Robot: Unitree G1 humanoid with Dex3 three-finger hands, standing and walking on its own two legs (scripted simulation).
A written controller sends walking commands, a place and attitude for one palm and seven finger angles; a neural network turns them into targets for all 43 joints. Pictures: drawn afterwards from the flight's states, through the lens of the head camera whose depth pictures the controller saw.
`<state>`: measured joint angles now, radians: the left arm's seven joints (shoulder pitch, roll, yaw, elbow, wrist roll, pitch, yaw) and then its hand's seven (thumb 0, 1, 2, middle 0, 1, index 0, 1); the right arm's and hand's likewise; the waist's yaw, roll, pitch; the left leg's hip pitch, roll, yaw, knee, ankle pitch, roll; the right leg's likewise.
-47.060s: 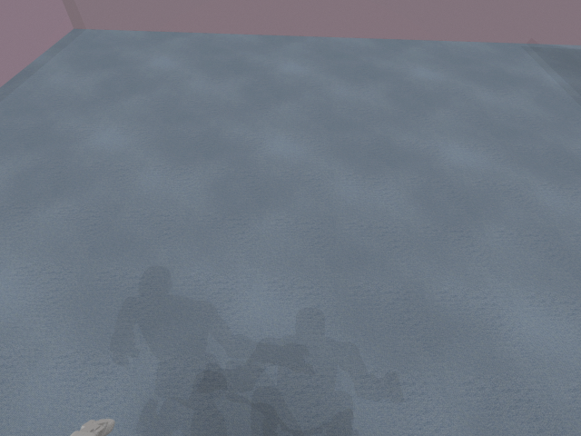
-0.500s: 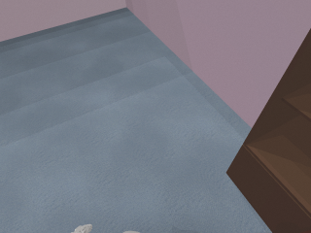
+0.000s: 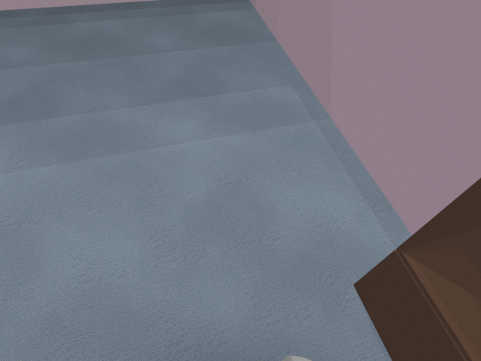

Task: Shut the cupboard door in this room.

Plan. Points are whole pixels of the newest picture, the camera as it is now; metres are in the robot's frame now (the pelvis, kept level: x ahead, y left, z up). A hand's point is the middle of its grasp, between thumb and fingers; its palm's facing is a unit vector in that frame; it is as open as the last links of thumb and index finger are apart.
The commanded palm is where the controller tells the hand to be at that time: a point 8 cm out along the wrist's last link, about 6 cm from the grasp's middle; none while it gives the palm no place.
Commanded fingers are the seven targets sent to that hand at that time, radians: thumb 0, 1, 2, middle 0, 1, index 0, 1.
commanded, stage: turn or walk to find it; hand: left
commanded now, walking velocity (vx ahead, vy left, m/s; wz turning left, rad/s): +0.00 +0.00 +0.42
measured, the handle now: out of the picture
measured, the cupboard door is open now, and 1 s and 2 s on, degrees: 73 60 54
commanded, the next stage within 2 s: none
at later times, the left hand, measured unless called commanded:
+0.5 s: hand out of the picture +0.06 +0.15 -0.15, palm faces +0.20 -0.95 -0.25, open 7.4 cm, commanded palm none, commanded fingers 0.00 0.90 0.90 -0.20 -0.30 -0.20 -0.30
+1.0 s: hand out of the picture -0.01 +0.21 -0.17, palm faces +0.40 -0.88 -0.24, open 7.4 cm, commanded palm none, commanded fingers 0.00 0.90 0.90 -0.20 -0.30 -0.20 -0.30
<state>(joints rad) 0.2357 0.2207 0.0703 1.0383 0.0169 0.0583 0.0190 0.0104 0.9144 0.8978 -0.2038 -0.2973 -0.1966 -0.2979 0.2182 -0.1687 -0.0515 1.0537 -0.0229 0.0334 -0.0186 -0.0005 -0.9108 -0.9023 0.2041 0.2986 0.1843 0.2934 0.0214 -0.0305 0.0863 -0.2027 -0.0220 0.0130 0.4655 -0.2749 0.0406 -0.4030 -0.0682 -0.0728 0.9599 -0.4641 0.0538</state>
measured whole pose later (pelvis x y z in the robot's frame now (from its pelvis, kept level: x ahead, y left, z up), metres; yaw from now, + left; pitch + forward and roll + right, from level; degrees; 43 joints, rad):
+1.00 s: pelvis -0.01 -0.01 +0.00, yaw +23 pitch +1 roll -1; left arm 0.14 0.23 0.06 0.95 0.01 0.06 0.01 0.01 0.91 0.90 -0.20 -0.30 -0.19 -0.30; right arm 0.23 -0.19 -0.06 0.99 -0.03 0.03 -0.01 0.00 -0.91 -0.90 0.21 0.30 0.20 0.30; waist -0.01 -0.01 0.10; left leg -0.25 -0.01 -0.03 0.46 -0.24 0.02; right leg -0.42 -0.07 -0.05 0.87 -0.44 0.09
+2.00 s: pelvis +0.02 -0.02 -0.01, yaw +50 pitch +1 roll +1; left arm 0.12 0.20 0.04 0.89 0.01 0.02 0.01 0.01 0.91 0.90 -0.20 -0.30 -0.20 -0.30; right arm 0.19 -0.21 -0.07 0.94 -0.02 0.03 0.00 0.00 -0.91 -0.90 0.21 0.30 0.20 0.30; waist -0.01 0.03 0.09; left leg -0.27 -0.03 -0.08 0.58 -0.33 -0.01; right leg -0.30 -0.04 -0.08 0.57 -0.29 0.05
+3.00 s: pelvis +0.05 -0.01 -0.01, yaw +76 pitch +0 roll +2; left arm 0.12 0.16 0.03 0.88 0.02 0.00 0.02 0.01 0.91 0.90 -0.21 -0.30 -0.20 -0.30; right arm 0.22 -0.23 -0.09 0.98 -0.02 0.06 0.00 0.00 -0.91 -0.90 0.21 0.30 0.20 0.30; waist -0.03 0.06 0.10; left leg -0.42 -0.05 -0.06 1.01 -0.48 -0.04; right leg -0.27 -0.06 -0.13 0.58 -0.32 -0.04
